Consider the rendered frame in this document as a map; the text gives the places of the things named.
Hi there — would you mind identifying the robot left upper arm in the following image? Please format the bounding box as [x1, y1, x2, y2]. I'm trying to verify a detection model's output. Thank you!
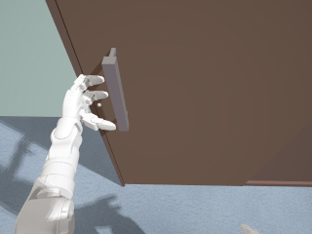
[16, 197, 75, 234]

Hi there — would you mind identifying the left robot forearm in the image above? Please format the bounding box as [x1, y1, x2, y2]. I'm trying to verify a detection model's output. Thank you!
[14, 117, 83, 234]

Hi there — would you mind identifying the wardrobe door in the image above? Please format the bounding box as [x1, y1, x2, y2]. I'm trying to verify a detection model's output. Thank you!
[250, 120, 312, 182]
[57, 0, 312, 186]

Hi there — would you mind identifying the right robot hand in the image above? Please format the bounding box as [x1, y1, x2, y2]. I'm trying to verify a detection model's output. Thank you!
[240, 223, 259, 234]

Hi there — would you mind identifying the left robot hand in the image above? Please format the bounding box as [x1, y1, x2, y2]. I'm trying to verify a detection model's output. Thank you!
[61, 74, 116, 131]

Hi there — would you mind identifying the handle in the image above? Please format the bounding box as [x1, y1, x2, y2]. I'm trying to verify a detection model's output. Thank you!
[101, 48, 130, 132]

